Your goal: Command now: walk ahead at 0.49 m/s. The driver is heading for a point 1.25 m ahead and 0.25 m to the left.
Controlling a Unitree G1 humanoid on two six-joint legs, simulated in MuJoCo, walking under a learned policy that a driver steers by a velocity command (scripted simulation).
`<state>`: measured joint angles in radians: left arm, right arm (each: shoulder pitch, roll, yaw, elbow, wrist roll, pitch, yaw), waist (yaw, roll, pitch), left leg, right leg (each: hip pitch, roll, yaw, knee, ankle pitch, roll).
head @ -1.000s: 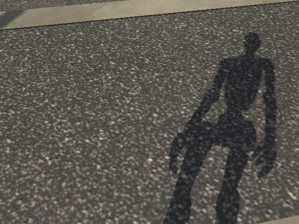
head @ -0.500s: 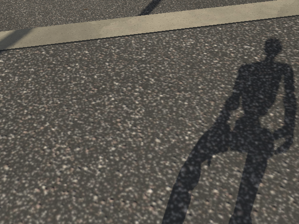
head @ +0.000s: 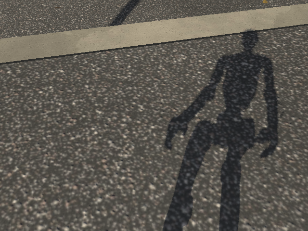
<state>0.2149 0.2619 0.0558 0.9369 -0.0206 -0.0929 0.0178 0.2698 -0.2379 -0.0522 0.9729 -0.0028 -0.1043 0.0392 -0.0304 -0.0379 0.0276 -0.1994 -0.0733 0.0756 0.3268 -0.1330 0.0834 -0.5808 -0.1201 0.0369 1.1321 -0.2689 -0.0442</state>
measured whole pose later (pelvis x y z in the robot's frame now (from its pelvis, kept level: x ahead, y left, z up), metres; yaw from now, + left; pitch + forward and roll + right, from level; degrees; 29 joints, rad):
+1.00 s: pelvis +0.56 +0.02 -0.02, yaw +22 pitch +1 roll +0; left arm 0.20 0.27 0.07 0.88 -0.03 -0.12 0.01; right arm 0.18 -0.27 -0.09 0.80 0.02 -0.06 0.04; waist 0.00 0.00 0.07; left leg -0.39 -0.09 0.04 0.56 -0.19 0.11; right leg -0.34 -0.06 0.01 1.24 -0.43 -0.01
